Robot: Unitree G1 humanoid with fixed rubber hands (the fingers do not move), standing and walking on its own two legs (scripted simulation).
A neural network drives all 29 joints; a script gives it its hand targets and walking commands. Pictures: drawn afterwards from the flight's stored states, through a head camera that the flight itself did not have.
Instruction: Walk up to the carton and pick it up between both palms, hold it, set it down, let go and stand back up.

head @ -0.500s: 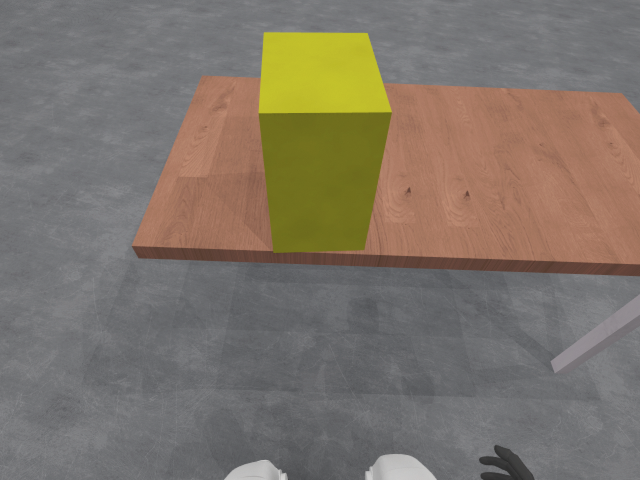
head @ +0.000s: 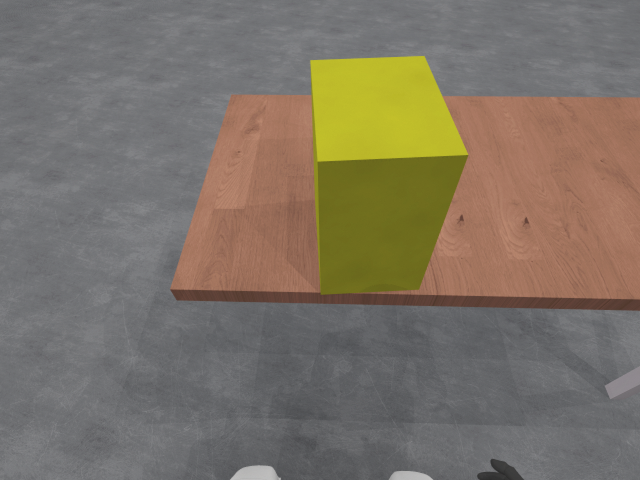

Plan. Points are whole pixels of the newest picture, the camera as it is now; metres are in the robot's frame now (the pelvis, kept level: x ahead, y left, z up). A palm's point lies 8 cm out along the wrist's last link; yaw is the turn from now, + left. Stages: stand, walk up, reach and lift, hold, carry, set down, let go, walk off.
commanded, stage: walk up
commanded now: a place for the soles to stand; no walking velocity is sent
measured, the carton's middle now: (368, 183) +0.52 -0.05 +0.04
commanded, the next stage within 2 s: none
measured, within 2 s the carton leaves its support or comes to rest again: neither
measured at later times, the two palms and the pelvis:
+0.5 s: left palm out of the picture +0.07 +0.29 -0.12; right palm out of the picture +0.10 -0.22 -0.11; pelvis +0.02 +0.03 +0.01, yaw -2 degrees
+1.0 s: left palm out of the picture +0.06 +0.27 -0.12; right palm out of the picture +0.02 -0.26 -0.12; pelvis +0.01 +0.01 +0.01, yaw -3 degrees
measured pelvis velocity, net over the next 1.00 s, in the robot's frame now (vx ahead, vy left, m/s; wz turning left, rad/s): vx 0.01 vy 0.01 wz -0.05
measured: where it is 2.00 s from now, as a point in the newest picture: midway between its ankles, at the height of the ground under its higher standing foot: outside the picture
